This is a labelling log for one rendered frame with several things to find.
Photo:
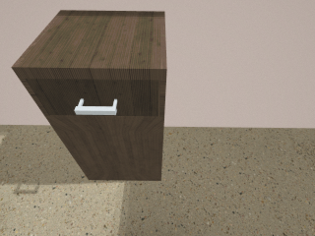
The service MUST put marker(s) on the handle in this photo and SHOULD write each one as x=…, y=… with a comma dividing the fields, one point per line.
x=95, y=110

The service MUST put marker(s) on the cabinet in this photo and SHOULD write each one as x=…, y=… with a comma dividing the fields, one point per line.
x=104, y=45

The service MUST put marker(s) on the drawer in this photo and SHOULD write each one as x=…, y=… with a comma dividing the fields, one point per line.
x=134, y=97

